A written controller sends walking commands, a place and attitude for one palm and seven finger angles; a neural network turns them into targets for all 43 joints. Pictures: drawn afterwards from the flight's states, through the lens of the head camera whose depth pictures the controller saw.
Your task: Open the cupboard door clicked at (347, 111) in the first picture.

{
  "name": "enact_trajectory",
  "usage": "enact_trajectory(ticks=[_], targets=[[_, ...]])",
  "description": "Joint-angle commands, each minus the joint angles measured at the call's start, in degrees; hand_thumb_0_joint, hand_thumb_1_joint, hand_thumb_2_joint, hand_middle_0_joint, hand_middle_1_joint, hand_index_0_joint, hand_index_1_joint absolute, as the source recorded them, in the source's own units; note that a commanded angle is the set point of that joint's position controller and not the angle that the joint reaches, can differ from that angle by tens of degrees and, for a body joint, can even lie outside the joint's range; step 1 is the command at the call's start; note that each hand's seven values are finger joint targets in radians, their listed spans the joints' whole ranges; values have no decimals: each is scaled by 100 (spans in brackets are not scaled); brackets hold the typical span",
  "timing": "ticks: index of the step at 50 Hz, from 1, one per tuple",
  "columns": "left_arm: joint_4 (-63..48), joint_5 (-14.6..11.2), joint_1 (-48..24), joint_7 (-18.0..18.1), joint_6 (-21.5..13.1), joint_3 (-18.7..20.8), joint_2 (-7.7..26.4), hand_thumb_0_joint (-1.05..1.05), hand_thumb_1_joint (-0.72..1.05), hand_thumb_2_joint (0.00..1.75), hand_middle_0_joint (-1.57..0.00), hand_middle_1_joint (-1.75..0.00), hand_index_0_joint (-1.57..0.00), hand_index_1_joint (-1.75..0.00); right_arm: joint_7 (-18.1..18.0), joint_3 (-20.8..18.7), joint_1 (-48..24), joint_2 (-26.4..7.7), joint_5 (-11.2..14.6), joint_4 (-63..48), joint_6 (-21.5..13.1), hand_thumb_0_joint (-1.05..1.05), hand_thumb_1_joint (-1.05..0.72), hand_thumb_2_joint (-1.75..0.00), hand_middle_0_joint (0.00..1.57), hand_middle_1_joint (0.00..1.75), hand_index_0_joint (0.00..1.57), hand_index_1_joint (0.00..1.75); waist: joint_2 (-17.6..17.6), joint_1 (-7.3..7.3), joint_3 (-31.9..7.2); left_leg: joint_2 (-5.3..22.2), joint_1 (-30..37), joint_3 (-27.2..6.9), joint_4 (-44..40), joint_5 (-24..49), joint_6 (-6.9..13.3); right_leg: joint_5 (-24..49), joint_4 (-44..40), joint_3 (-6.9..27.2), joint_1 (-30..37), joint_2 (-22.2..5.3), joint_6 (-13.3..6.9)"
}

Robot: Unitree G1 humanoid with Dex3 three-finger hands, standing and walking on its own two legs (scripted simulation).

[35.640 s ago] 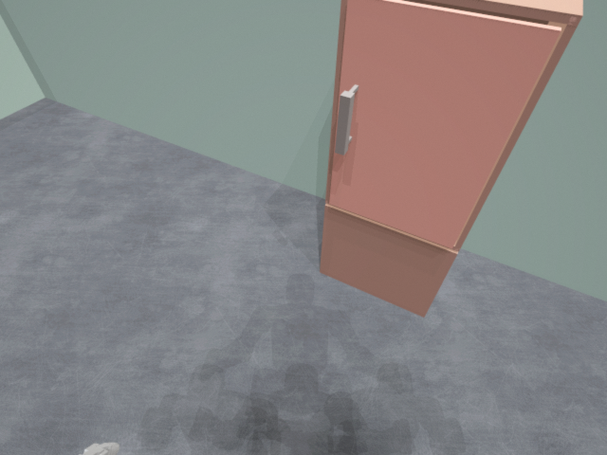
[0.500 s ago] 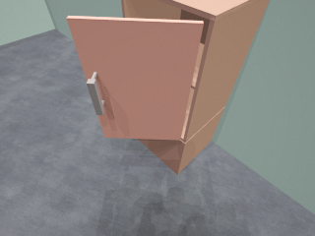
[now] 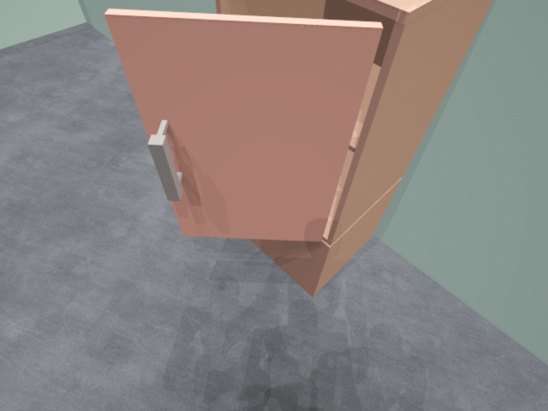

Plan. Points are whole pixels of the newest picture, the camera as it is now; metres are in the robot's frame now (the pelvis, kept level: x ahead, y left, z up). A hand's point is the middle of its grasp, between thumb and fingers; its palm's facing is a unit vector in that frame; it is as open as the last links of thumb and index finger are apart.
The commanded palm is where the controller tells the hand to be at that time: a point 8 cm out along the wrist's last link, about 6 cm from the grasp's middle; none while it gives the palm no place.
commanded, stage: come to a stop and stand still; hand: left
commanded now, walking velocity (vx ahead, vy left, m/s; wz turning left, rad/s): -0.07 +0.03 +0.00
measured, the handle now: (169, 162) +0.54 +0.24 -0.01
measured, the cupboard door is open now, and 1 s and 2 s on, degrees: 43 43 43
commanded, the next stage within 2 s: look again from close up in 0.68 s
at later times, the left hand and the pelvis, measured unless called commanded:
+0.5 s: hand out of the picture +0.03 +0.14 -0.16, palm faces +0.02 -0.98 -0.21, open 7.3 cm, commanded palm none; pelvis -0.01 -0.04 +0.01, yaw +0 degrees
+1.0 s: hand out of the picture -0.02 +0.14 -0.16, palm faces +0.02 -0.98 -0.22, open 7.4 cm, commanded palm none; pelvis -0.02 -0.03 +0.00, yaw +1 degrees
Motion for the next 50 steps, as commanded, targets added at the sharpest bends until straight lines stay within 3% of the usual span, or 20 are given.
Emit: enact_trajectory(ticks=[1,3,4,5,6,8,10,13,17,20,37,38,39,40,41,42,44,45,47,50], targets=[[-167,-9,696,20,-149,76,514,0,90,90,-20,-30,-20,-30,-46,-240,293,-794,34,-307,-22,0,-90,-90,20,30,20,30,180,83,-657,836,-468,-542,167,3068,28,3279,-255,568,840,-610,-234],[-163,-29,667,49,-206,62,621,0,90,90,-20,-30,-20,-30,-21,-222,441,-587,81,-262,41,0,-90,-90,20,30,20,30,-569,3,-975,520,-617,-435,367,1569,-168,4196,-324,958,1068,-1033,-621],[-190,-42,591,61,-205,54,657,0,90,90,-20,-30,-20,-30,-3,-198,493,-547,88,-214,42,0,-90,-90,20,30,20,30,-637,-28,-1053,480,-532,-442,317,1291,-200,4116,-386,937,1016,-1074,-656],[-215,-53,442,62,-196,29,627,0,90,90,-20,-30,-20,-30,7,-179,496,-521,83,-172,40,0,-90,-90,20,30,20,30,-576,-68,-1005,519,-358,-466,114,1323,-202,3739,-435,827,815,-967,-589],[-261,-65,239,59,-181,9,549,0,90,90,-20,-30,-20,-30,6,-159,508,-537,59,-106,23,0,-90,-90,20,30,20,30,-251,-106,-858,643,-232,-575,-193,1758,-177,3164,-416,635,628,-764,-449],[-302,-69,68,41,-173,-23,455,0,90,90,-20,-30,-20,-30,5,-140,313,-667,12,-72,-41,0,-90,-90,20,30,20,30,412,-23,-580,880,-173,-713,-577,2625,-69,2283,-405,424,527,-376,-189],[-250,-58,94,31,-193,-8,488,0,90,90,-20,-30,-20,-30,0,-131,224,-749,14,-62,-67,0,-90,-90,20,30,20,30,391,18,-619,906,-157,-667,-557,2786,-52,2130,-489,411,654,-338,-150],[-156,-56,128,16,-225,-25,538,0,90,90,-20,-30,-20,-30,8,-120,187,-782,17,-44,-76,0,-90,-90,20,30,20,30,251,17,-594,862,-126,-641,-699,2239,-76,2119,-735,489,757,-368,-188],[-79,-60,145,-6,-247,-27,586,0,90,90,-20,-30,-20,-30,35,-89,144,-810,15,-4,-55,0,-90,-90,20,30,20,30,127,17,-312,773,-309,-604,-868,1100,-116,1494,-1181,625,659,-440,-224],[-44,-60,139,-17,-275,-28,654,0,90,90,-20,-30,-20,-30,56,-85,161,-853,13,43,-46,0,-90,-90,20,30,20,30,56,4,-244,731,-311,-603,-927,848,-124,1134,-1408,684,627,-441,-237],[264,-81,448,-36,-319,-78,697,0,90,90,-20,-30,-20,-30,85,4,426,-875,23,213,-26,0,-90,-90,20,30,20,30,145,6,-229,717,-328,-599,-1019,685,-142,474,-1809,698,681,-434,-234],[276,-77,476,-30,-312,-96,644,0,90,90,-20,-30,-20,-30,79,11,427,-808,25,236,-22,0,-90,-90,20,30,20,30,156,8,-160,744,-319,-599,-1056,725,-142,528,-1796,661,646,-404,-232],[569,-45,1167,204,-405,-139,512,0,90,90,-20,-30,-20,-30,125,-43,-95,-1009,59,-102,-94,0,-90,-90,20,30,20,30,715,207,-147,768,-818,-192,145,731,-326,3345,-1333,882,847,-796,154],[336,-62,999,151,-435,-87,936,0,90,90,-20,-30,-20,-30,119,-11,351,-588,103,-290,28,0,-90,-90,20,30,20,30,486,-114,-763,488,-732,-494,292,-187,-311,2167,-1572,1353,960,-1159,-214],[263,-49,750,105,-453,-111,821,0,90,90,-20,-30,-20,-30,138,-12,555,-602,96,-254,27,0,-90,-90,20,30,20,30,389,-218,-889,516,-379,-545,150,-112,-285,725,-1704,1264,483,-1080,-543],[187,-43,537,73,-426,-105,718,0,90,90,-20,-30,-20,-30,158,-4,830,-595,63,-232,-1,0,-90,-90,20,30,20,30,505,-326,-782,501,-209,-633,-114,270,-228,-171,-1643,1018,95,-847,-570],[173,-56,453,20,-378,-146,495,0,90,90,-20,-30,-20,-30,156,25,871,-614,9,-271,-51,0,-90,-90,20,30,20,30,612,-219,-212,675,-577,-800,-519,567,-122,-358,-1407,662,-66,-445,-388],[201,-66,504,-1,-353,-167,420,0,90,90,-20,-30,-20,-30,144,34,805,-637,10,-327,-53,0,-90,-90,20,30,20,30,440,-150,-19,699,-822,-862,-688,473,-78,-346,-1376,634,39,-365,-333],[255,-82,585,-20,-326,-189,328,0,90,90,-20,-30,-20,-30,126,52,807,-705,16,-382,-64,0,-90,-90,20,30,20,30,124,-97,122,685,-1002,-905,-859,316,-39,-331,-1341,625,186,-314,-297],[283,-97,624,-28,-314,-198,268,0,90,90,-20,-30,-20,-30,111,84,811,-717,15,-347,-109,0,-90,-90,20,30,20,30,228,-32,125,704,-1077,-965,-1088,361,-16,34,-1175,545,425,-269,-256]])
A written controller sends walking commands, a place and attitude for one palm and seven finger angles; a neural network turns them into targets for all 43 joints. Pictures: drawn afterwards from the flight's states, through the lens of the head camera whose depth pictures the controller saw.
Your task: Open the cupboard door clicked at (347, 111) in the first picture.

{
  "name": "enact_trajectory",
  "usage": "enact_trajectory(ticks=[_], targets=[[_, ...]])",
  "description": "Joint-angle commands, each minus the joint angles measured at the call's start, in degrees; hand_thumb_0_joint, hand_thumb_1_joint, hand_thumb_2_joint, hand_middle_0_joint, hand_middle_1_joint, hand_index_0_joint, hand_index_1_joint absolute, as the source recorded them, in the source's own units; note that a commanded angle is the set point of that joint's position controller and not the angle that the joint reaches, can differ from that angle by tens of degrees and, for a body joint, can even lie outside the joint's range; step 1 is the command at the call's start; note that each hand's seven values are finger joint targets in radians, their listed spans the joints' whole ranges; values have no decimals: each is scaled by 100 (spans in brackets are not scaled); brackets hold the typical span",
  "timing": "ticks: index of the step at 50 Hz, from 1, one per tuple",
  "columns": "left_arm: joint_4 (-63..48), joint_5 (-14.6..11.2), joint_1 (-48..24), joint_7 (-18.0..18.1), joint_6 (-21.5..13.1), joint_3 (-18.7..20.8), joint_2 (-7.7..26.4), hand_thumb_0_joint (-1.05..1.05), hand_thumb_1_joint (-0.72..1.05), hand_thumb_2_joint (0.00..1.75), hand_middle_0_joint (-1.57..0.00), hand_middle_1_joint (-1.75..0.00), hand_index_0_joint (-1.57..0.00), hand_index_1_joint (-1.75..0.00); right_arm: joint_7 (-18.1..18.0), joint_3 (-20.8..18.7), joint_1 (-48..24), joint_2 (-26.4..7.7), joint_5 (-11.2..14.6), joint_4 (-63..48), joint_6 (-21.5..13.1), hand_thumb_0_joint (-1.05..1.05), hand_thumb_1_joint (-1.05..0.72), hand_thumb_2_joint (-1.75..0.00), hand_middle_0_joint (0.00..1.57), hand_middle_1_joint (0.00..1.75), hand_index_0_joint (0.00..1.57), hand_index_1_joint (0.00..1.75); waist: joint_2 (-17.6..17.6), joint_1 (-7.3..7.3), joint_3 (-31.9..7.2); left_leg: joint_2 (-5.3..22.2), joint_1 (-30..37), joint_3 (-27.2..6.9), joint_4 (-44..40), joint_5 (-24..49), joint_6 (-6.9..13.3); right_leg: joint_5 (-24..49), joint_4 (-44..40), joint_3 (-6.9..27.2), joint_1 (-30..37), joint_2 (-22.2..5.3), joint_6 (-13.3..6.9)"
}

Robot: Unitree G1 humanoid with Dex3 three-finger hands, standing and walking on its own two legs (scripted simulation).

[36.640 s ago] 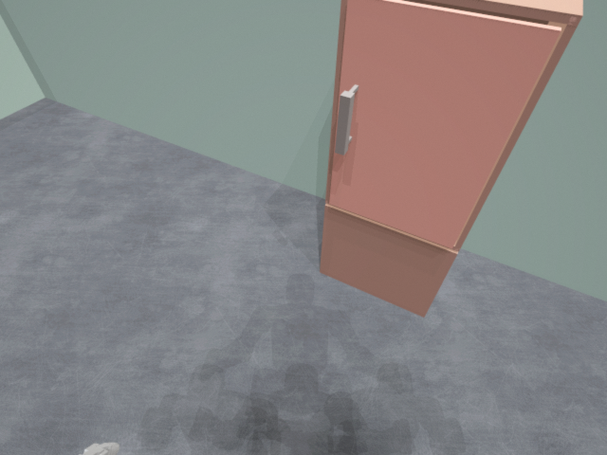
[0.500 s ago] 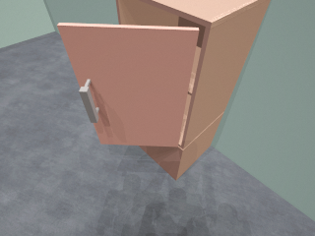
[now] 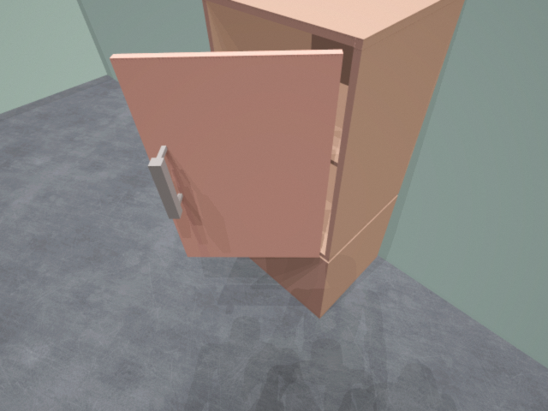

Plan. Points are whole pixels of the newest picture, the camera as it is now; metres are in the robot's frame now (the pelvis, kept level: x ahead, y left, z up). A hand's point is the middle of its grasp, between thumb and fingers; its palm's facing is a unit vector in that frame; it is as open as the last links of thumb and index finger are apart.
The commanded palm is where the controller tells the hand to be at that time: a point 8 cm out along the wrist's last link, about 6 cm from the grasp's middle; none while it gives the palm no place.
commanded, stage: look again from close up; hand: left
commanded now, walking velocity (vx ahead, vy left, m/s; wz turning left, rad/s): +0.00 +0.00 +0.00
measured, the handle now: (169, 182) +0.57 +0.26 -0.01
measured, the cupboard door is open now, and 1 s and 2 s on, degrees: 43 43 43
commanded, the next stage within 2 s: raise the hand with hooked fingers in 0.30 s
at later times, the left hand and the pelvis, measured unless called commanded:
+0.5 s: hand out of the picture +0.08 +0.20 -0.13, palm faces +0.19 -0.95 -0.24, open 7.3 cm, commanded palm +0.11 +0.24 -0.07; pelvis +0.01 +0.00 +0.00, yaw +0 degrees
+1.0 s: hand (131, 397) +0.16 +0.22 -0.05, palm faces +0.09 -0.99 -0.05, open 9.6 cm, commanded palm +0.15 +0.27 -0.04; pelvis -0.02 +0.00 -0.09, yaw +4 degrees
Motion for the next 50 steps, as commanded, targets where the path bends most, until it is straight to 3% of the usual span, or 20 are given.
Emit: enact_trajectory(ticks=[1,19,20,21,22,23,24,25,26,27,28,30,32,34,36,39,44,46,48,50], targets=[[-235,-57,151,16,-114,93,590,0,90,90,-20,-30,-20,-30,-39,-16,440,-454,0,-120,-87,0,-90,-90,20,30,20,30,-238,66,644,473,-904,-702,-1028,132,223,-160,-567,762,311,-506,-110],[-70,-57,144,46,-133,131,559,0,90,90,-20,-30,-20,-30,-93,-4,425,-337,15,365,-109,0,-90,-90,20,30,20,30,-198,70,401,483,-346,-510,-947,1029,201,992,-407,707,574,-605,-102],[163,-25,895,273,-163,163,757,0,90,90,-20,-30,-20,-30,-38,-132,-298,-602,104,-15,-120,0,-90,-90,20,30,20,30,-1444,420,180,667,-708,-221,338,1211,62,3486,-232,894,827,-877,77],[-8258,-1137,-3753,142,-1511,727,2046,0,88,89,-20,-32,-20,-32,-326,-187,-362,-1694,369,-2015,-1046,0,-90,-90,20,30,20,30,-67,-371,-2492,-131,174,-508,-389,1463,187,2049,-40,905,1165,-387,31],[-7073,-697,-1309,414,-1209,629,1590,0,85,88,-20,-33,-20,-33,-486,-168,-893,-1253,290,-1808,-1495,0,-90,-90,20,30,20,30,1155,117,-2489,-142,261,-358,-434,1993,187,1097,92,816,1188,-119,-179],[-6186,-851,170,601,-463,91,487,0,83,87,-21,-34,-21,-34,-432,-192,-889,-1000,385,-1822,-1666,0,-90,-90,20,30,20,30,1317,45,-1216,-52,-313,-495,-497,1745,-99,438,19,519,569,-157,-103],[-5997,-1010,143,526,-403,-126,57,0,81,86,-21,-36,-21,-36,-428,-145,-758,-1055,431,-1610,-1729,0,-90,-90,20,30,20,30,310,-81,-261,-18,-672,-560,-430,1313,-26,310,-118,297,112,-117,34],[-6225,-1077,-250,438,-657,50,270,0,78,85,-21,-37,-21,-37,-389,-227,-868,-1263,379,-1940,-1858,0,-90,-90,20,30,20,30,-339,-230,277,-57,-1003,-712,-206,853,105,-31,-160,225,-363,-126,113],[-6186,-1070,-241,305,-982,457,604,0,76,84,-21,-39,-21,-39,-356,-338,-703,-1379,285,-2086,-1926,0,-90,-90,20,30,20,30,-992,-273,-2,-114,-1195,-681,100,632,153,-399,-71,129,-646,-127,157],[-5824,-1078,155,108,-1298,601,510,0,74,83,-21,-40,-21,-40,-313,-401,-711,-1352,211,-2269,-1965,0,-90,-90,20,30,20,30,-1365,-201,10,-153,-1551,-653,390,424,143,-738,98,68,-982,-116,179],[-5497,-1140,901,-158,-1624,803,457,0,71,82,-21,-42,-21,-42,-230,-455,-791,-1298,205,-2501,-1995,0,-90,-90,20,30,20,30,-1107,97,-122,-226,-1815,-560,628,367,72,-870,351,112,-996,-156,129],[-5224,-1347,1812,-808,-2452,764,48,0,67,80,-22,-45,-22,-45,-33,-509,-972,-1204,163,-2904,-2027,0,-90,-90,20,30,20,30,-1525,365,-498,-302,-2587,-461,1222,351,-13,-661,1067,124,-1139,-122,89],[-5334,-1545,2062,-1529,-3368,1110,265,0,62,78,-22,-48,-22,-48,154,-603,-1127,-1236,145,-3185,-1962,0,-90,-90,20,30,20,30,-1271,452,-847,-383,-3214,-376,1844,448,-88,-16,1719,260,-1213,-148,22],[-5240,-1521,1873,-2169,-3889,1507,800,0,57,76,-22,-51,-22,-51,273,-654,-1199,-1309,179,-3457,-1841,0,-90,-90,20,30,20,30,-577,477,-1129,-441,-3599,-307,2406,502,-80,331,2145,607,-1357,-258,-67],[-5659,-1691,1623,-2396,-3621,1541,867,0,53,74,-23,-54,-23,-54,226,-656,-1348,-1332,258,-3861,-1666,0,-90,-90,20,30,20,30,-723,479,-1469,-502,-3900,-205,2626,346,13,170,2196,816,-1345,-260,3],[-6839,-1890,648,-2325,-3183,1647,1124,0,46,71,-23,-58,-23,-58,83,-611,-1310,-1324,300,-4259,-1460,0,-90,-90,20,30,20,30,-171,336,-1664,-432,-3972,-306,2833,174,69,-418,2201,956,-1633,-194,29],[-8306,-1666,-332,-1996,-3389,1506,1280,0,34,66,-24,-66,-24,-66,-34,-462,-796,-1234,167,-4050,-1450,0,-90,-90,20,30,20,30,428,-62,-2176,-149,-3554,-633,3167,719,125,204,2717,587,-2108,4,-6],[-8053,-1666,-421,-2105,-3337,1281,1138,0,29,64,-24,-69,-24,-69,-76,-392,-788,-1259,200,-3898,-1528,0,-90,-90,20,30,20,30,380,-234,-1949,-117,-3667,-709,3209,445,134,-197,2668,474,-2410,32,32],[-7722,-1744,-561,-2325,-3094,1267,1250,0,25,62,-25,-72,-25,-72,-123,-312,-812,-1355,210,-3803,-1591,0,-90,-90,20,30,20,30,457,-251,-1797,-96,-3729,-806,3167,267,134,-493,2704,346,-2579,90,1],[-7508,-1785,-253,-2468,-2737,1452,1378,0,20,60,-25,-75,-25,-75,-147,-330,-814,-1332,262,-3801,-1634,0,-90,-90,20,30,20,30,228,-127,-2209,-133,-3740,-816,3040,242,136,-542,2592,331,-2267,50,62]])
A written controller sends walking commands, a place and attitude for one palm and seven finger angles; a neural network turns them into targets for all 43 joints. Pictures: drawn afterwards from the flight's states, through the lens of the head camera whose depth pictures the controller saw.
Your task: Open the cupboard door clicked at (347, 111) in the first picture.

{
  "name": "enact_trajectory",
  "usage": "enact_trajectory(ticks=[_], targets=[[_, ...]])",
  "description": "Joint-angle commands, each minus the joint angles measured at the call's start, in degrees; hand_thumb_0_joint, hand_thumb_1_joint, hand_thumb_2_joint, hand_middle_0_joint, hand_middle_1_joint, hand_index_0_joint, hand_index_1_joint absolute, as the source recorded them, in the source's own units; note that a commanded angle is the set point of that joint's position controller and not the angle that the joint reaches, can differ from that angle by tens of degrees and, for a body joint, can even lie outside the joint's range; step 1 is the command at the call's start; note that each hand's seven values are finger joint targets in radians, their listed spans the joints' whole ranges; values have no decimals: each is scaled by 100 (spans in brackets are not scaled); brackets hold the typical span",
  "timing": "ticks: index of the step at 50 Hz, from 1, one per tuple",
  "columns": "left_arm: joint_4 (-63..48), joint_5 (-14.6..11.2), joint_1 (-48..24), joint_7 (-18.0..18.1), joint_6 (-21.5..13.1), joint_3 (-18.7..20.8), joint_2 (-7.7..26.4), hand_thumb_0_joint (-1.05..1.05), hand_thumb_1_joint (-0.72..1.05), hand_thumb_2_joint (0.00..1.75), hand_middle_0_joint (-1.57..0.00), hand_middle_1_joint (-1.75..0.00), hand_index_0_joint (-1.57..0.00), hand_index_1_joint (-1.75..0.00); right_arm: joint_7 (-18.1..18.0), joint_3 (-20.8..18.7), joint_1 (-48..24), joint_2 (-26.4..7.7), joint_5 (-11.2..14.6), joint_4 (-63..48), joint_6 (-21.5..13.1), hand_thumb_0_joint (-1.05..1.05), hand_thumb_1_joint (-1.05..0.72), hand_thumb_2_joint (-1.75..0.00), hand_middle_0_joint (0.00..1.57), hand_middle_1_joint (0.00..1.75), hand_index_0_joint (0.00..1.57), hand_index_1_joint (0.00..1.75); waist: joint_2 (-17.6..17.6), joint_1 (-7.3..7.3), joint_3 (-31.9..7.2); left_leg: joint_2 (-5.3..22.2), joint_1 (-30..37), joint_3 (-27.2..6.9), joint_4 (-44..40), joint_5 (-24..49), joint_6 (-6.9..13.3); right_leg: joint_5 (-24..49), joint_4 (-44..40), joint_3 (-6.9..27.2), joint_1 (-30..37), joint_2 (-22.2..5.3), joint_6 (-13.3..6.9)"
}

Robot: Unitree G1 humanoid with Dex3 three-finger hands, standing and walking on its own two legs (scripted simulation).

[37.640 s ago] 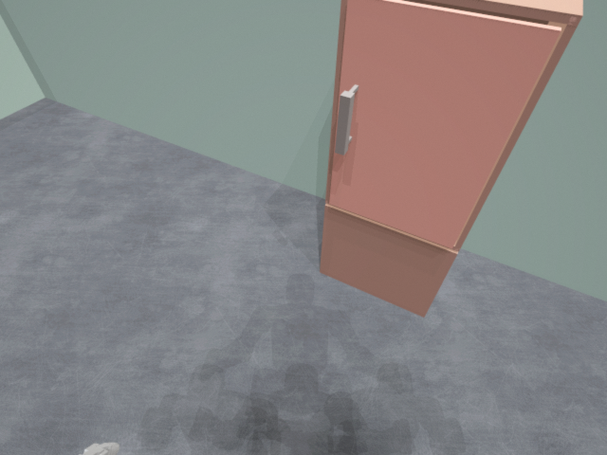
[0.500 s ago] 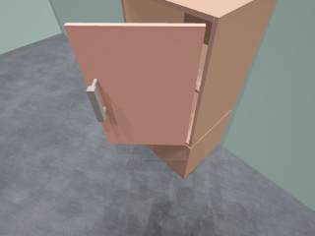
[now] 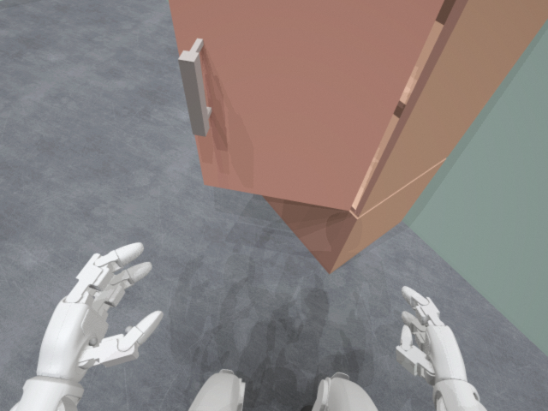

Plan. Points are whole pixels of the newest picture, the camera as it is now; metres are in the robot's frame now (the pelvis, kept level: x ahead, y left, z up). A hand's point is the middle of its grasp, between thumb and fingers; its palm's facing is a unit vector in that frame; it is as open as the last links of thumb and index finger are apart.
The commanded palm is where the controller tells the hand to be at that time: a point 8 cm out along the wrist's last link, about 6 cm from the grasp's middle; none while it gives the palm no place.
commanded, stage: raise the hand with hooked fingers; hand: left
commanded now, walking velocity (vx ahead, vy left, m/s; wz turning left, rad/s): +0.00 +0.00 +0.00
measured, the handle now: (199, 89) +0.61 +0.22 +0.08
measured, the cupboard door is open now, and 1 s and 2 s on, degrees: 43 43 43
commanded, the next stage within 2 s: move the hooked fingers beside the handle in 1.50 s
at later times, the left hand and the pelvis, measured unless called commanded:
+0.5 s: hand (109, 280) +0.25 +0.24 +0.06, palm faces -0.04 -1.00 -0.07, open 12.6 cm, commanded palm +0.23 +0.30 +0.08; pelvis +0.00 +0.02 +0.02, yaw -1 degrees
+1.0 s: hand (88, 220) +0.31 +0.28 +0.10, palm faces -0.03 -1.00 -0.06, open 14.0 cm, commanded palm +0.28 +0.33 +0.10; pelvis +0.02 +0.02 +0.04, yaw -1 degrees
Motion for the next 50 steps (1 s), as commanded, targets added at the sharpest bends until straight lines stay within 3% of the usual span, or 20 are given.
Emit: enact_trajectory(ticks=[1,4,6,8,12,16,20,22,25,28,30,31,34,37,42,45,50], targets=[[-1045,-207,-696,-350,192,319,853,0,18,59,-25,-76,-25,-76,-155,-373,273,-886,134,-567,-315,0,-90,-90,20,30,20,30,418,-446,-1637,-259,320,-181,-1293,1921,106,889,-1075,808,1569,301,155],[-924,-365,-446,-346,701,665,989,0,11,56,-26,-81,-26,-81,-152,-319,134,-831,143,-642,-253,0,-90,-90,20,30,20,30,361,-215,-1726,-305,326,-204,-1580,2161,69,1053,-1108,678,1929,289,143],[-1025,-426,-403,-165,779,833,1018,0,6,54,-26,-84,-26,-84,-153,-334,109,-764,136,-662,-259,0,-90,-90,20,30,20,30,88,-161,-1725,-313,310,-214,-1715,2145,61,965,-1202,658,2065,266,169],[-917,-458,-461,-5,713,989,1133,0,1,52,-26,-87,-26,-87,-160,-312,92,-754,104,-634,-262,0,-90,-90,20,30,20,30,53,-116,-1414,-310,239,-229,-1795,2028,38,720,-1258,635,1969,291,127],[-860,-369,-618,117,352,824,988,0,-8,48,-27,-93,-27,-93,-141,-322,274,-825,90,-585,-335,0,-90,-90,20,30,20,30,115,-268,-1190,-320,256,-160,-1887,1681,48,310,-1403,655,1708,238,158],[-742,-316,-946,-13,175,726,1100,0,-17,44,-28,-99,-28,-99,-175,-321,454,-985,118,-572,-392,0,-90,-90,20,30,20,30,409,-366,-1114,-313,496,-173,-1998,1494,52,176,-1433,606,1487,244,127],[-568,-394,-1277,-134,202,998,1451,0,-27,40,-28,-105,-28,-105,-235,-316,581,-1071,138,-558,-373,0,-90,-90,20,30,20,30,374,-340,-1129,-316,598,-184,-2079,1599,58,314,-1523,645,1718,256,120],[-675,-405,-1431,-163,212,1006,1491,0,-31,38,-29,-108,-29,-108,-252,-305,608,-1079,144,-550,-379,0,-90,-90,20,30,20,30,670,-333,-1202,-303,817,-180,-2114,1862,41,596,-1508,612,1781,260,111],[-498,-421,-1598,-190,319,1075,1557,0,-38,35,-29,-112,-29,-112,-248,-280,650,-1096,126,-524,-325,0,-90,-90,20,30,20,30,722,-334,-1147,-279,983,-229,-2169,2191,-9,915,-1483,536,1819,298,98],[-124,-481,-1775,-285,454,1195,1674,0,-45,32,-30,-117,-30,-117,-261,-255,678,-1121,125,-525,-266,0,-90,-90,20,30,20,30,467,-368,-979,-280,920,-205,-2185,2195,13,1036,-1569,555,1935,333,98],[-41,-481,-1966,-394,514,1238,1737,0,-50,30,-30,-120,-30,-120,-259,-239,671,-1120,143,-532,-234,0,-90,-90,20,30,20,30,591,-354,-1071,-286,991,-174,-2224,2240,6,1118,-1609,583,2018,314,110],[-81,-466,-2064,-438,537,1231,1778,0,-50,30,-30,-120,-30,-120,-261,-228,665,-1117,146,-530,-238,0,-90,-90,20,30,20,30,815,-347,-1119,-283,1091,-157,-2223,2334,5,1202,-1621,605,2028,307,100],[100,-490,-2294,-561,637,1387,1952,0,-50,30,-30,-120,-30,-120,-264,-196,739,-1132,115,-523,-210,0,-90,-90,20,30,20,30,601,-361,-1331,-254,1240,-187,-2223,2749,-4,1595,-1587,575,2216,350,101],[324,-558,-2584,-694,696,1463,2013,0,-50,30,-30,-120,-30,-120,-278,-191,723,-1140,123,-478,-197,0,-90,-90,20,30,20,30,513,-386,-1264,-259,1172,-161,-2224,2675,3,1625,-1661,600,2274,336,122],[723,-608,-2967,-903,758,1648,2251,0,-50,30,-30,-120,-30,-120,-289,-166,752,-1158,123,-412,-175,0,-90,-90,20,30,20,30,558,-371,-1308,-257,1221,-152,-2267,2761,9,1702,-1718,633,2361,339,99],[699,-608,-3140,-994,742,1804,2478,0,-50,30,-30,-120,-30,-120,-279,-178,834,-1167,99,-382,-169,0,-90,-90,20,30,20,30,760,-325,-1631,-237,1491,-161,-2262,3347,-24,2111,-1668,635,2510,337,91],[1256,-714,-3426,-1137,799,1994,2623,0,-50,30,-30,-120,-30,-120,-288,-187,903,-1210,114,-324,-94,0,-90,-90,20,30,20,30,457,-390,-1419,-249,1289,-92,-2317,3057,6,2032,-1804,687,2567,352,108]])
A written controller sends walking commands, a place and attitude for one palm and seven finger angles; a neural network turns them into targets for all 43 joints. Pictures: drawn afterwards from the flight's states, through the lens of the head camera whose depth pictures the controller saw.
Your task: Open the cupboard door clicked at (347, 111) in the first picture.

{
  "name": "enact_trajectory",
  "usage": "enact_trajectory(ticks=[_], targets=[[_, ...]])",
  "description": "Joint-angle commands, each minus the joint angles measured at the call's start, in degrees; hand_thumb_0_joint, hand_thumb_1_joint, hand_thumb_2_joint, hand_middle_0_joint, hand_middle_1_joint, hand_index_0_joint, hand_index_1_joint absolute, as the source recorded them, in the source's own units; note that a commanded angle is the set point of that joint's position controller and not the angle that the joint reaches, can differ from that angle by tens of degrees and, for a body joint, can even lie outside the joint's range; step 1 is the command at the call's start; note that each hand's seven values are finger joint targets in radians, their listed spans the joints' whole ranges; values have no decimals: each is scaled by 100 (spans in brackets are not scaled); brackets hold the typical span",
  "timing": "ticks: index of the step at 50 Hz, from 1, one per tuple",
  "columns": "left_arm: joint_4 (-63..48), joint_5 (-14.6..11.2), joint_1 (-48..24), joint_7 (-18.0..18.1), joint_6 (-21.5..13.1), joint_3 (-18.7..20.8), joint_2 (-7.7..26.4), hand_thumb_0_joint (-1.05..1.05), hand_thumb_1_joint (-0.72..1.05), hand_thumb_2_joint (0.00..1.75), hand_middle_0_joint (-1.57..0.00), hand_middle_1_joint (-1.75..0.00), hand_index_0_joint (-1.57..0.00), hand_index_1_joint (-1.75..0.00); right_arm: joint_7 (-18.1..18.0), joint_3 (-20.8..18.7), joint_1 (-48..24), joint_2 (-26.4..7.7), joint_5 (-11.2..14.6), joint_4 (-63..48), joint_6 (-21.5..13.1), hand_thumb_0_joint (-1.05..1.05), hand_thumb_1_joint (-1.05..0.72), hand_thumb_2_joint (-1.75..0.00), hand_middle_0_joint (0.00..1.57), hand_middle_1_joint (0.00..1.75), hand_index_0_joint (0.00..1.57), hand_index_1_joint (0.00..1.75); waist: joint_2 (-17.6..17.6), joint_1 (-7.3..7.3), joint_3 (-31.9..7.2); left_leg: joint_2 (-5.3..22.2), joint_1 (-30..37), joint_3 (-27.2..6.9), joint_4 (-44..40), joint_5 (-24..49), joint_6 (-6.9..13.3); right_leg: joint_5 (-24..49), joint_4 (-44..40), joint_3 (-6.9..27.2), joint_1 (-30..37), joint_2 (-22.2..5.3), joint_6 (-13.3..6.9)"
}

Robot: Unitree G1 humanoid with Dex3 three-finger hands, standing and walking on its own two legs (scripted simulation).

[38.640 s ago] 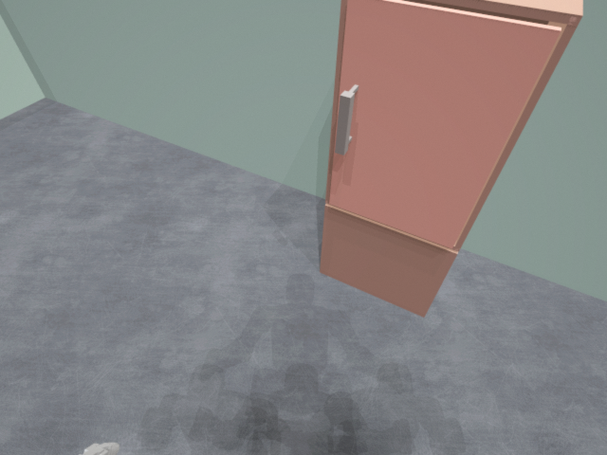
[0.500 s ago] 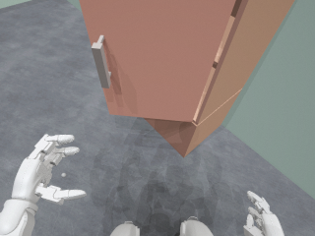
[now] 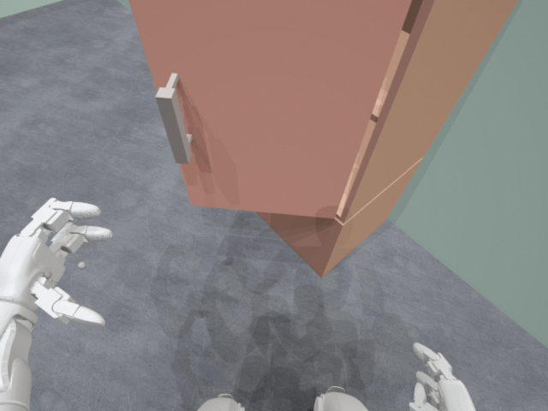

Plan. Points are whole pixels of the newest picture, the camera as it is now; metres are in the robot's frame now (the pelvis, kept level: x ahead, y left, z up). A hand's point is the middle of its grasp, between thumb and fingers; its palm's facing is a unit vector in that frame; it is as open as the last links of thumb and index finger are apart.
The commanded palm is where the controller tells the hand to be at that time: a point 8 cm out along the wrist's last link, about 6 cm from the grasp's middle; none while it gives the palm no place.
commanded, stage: raise the hand with hooked fingers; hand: left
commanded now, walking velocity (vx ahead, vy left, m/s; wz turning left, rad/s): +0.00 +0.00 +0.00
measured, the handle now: (178, 120) +0.58 +0.22 +0.04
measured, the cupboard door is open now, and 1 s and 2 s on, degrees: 43 43 43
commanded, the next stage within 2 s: move the hooked fingers beside the handle in 0.50 s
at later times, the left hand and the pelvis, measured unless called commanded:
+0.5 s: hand (85, 264) +0.28 +0.27 +0.06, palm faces +0.00 -1.00 -0.05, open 14.0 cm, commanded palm +0.26 +0.31 +0.06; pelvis +0.00 +0.00 +0.00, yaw +0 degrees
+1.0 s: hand (103, 221) +0.35 +0.27 +0.06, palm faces -0.04 -1.00 -0.02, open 14.0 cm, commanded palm +0.33 +0.32 +0.06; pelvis -0.01 -0.01 +0.00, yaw -1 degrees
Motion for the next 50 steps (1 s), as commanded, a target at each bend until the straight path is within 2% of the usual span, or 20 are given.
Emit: enact_trajectory(ticks=[1,6,8,11,16,21,23,24,27,28,30,32,33,34,36,38,39,42,46,50], targets=[[-686,-282,-1055,-145,-342,584,1386,0,-50,30,-30,-120,-30,-120,-91,-408,70,-927,60,-711,-230,0,-90,-90,20,30,20,30,327,-26,-1487,-185,228,-341,-980,2449,-122,1394,-509,454,1588,272,-77],[-908,-222,-853,-162,-403,578,1448,0,-50,30,-30,-120,-30,-120,-19,-467,138,-937,49,-785,-223,0,-90,-90,20,30,20,30,507,39,-1734,-168,440,-330,-1005,2879,-118,1681,-496,468,1681,259,-81],[-862,-236,-852,-111,-430,667,1528,0,-50,30,-30,-120,-30,-120,-8,-475,175,-963,27,-802,-200,0,-90,-90,20,30,20,30,268,9,-1634,-170,331,-319,-982,2765,-105,1636,-492,459,1656,294,-87],[-761,-281,-929,-51,-498,740,1506,0,-50,30,-30,-120,-30,-120,-17,-461,131,-933,43,-805,-156,0,-90,-90,20,30,20,30,229,6,-1513,-198,163,-286,-1045,2364,-99,1361,-570,518,1695,268,-70],[-1069,-168,-1028,-4,-638,656,1545,0,-50,30,-30,-120,-30,-120,-31,-459,145,-897,29,-798,-165,0,-90,-90,20,30,20,30,741,27,-1713,-175,476,-310,-1064,2679,-120,1500,-523,508,1670,265,-95],[-719,-225,-1040,-65,-572,579,1416,0,-50,30,-30,-120,-30,-120,-47,-434,103,-920,49,-760,-141,0,-90,-90,20,30,20,30,346,-53,-1358,-174,256,-332,-1107,2221,-108,1200,-606,484,1532,280,-72],[-889,-251,-1265,-94,-598,591,1499,0,-50,30,-30,-120,-30,-120,-68,-428,62,-928,42,-782,-147,0,-90,-90,20,30,20,30,532,-53,-1464,-188,311,-321,-1088,2165,-95,1150,-594,517,1571,275,-108],[-769,-219,-1195,-113,-571,649,1562,0,-50,30,-30,-120,-30,-120,-73,-423,102,-923,47,-772,-136,0,-90,-90,20,30,20,30,479,-32,-1556,-182,340,-313,-1099,2196,-96,1166,-604,531,1615,278,-95],[-587,-246,-1149,-152,-525,550,1410,0,-50,30,-30,-120,-30,-120,-84,-408,47,-915,63,-805,-138,0,-90,-90,20,30,20,30,205,-59,-1355,-202,95,-294,-1104,1776,-71,812,-704,578,1565,250,-61],[-576,-281,-1245,-187,-521,513,1394,0,-50,30,-30,-120,-30,-120,-90,-391,32,-919,55,-820,-132,0,-90,-90,20,30,20,30,250,-78,-1250,-206,45,-283,-1069,1748,-66,783,-701,610,1557,268,-93],[-628,-254,-1278,-199,-528,605,1511,0,-50,30,-30,-120,-30,-120,-90,-396,33,-921,55,-830,-133,0,-90,-90,20,30,20,30,216,-43,-1439,-207,50,-285,-1064,1760,-62,806,-685,628,1660,245,-75],[-483,-202,-1765,-163,-542,648,1641,0,-50,30,-30,-120,-30,-120,-134,-384,54,-930,50,-730,-127,0,-90,-90,20,30,20,30,266,-139,-1315,-194,-8,-291,-1007,1725,-62,784,-662,632,1510,254,-67],[-536,-181,-2083,-162,-585,630,1727,0,-50,30,-30,-120,-30,-120,-151,-375,74,-948,41,-696,-130,0,-90,-90,20,30,20,30,433,-150,-1324,-185,21,-312,-979,1717,-73,750,-605,627,1433,274,-101],[-406,-137,-2332,-175,-587,514,1642,0,-50,30,-30,-120,-30,-120,-165,-361,92,-921,52,-662,-121,0,-90,-90,20,30,20,30,512,-212,-1340,-188,99,-301,-1000,1655,-75,694,-617,622,1336,277,-93],[-198,-86,-2629,-175,-603,413,1609,0,-50,30,-30,-120,-30,-120,-199,-363,135,-923,58,-612,-132,0,-90,-90,20,30,20,30,506,-246,-1425,-189,74,-322,-978,1559,-76,594,-614,642,1277,258,-77],[-18,-27,-2977,-201,-609,457,1813,0,-50,30,-30,-120,-30,-120,-222,-358,200,-968,49,-553,-120,0,-90,-90,20,30,20,30,546,-262,-1497,-175,67,-342,-935,1617,-74,643,-547,634,1237,272,-111],[172,2,-2951,-221,-583,541,1883,0,-50,30,-30,-120,-30,-120,-216,-360,249,-967,46,-541,-95,0,-90,-90,20,30,20,30,442,-229,-1676,-181,71,-323,-925,1727,-70,782,-534,655,1357,270,-95],[623,83,-3142,-262,-511,639,2099,0,-50,30,-30,-120,-30,-120,-195,-352,266,-996,54,-532,-20,0,-90,-90,20,30,20,30,513,-212,-1617,-176,-154,-293,-896,1683,-81,760,-505,680,1323,246,-92],[739,104,-3219,-247,-517,639,2085,0,-50,30,-30,-120,-30,-120,-130,-384,400,-995,30,-598,62,0,-90,-90,20,30,20,30,579,-142,-2019,-161,23,-281,-869,2216,-99,1273,-379,632,1433,267,-96],[1165,158,-3329,-205,-497,705,2163,0,-50,30,-30,-120,-30,-120,-76,-402,513,-1043,33,-611,210,0,-90,-90,20,30,20,30,338,-194,-1875,-146,-217,-255,-859,2158,-88,1278,-365,629,1359,293,-75]])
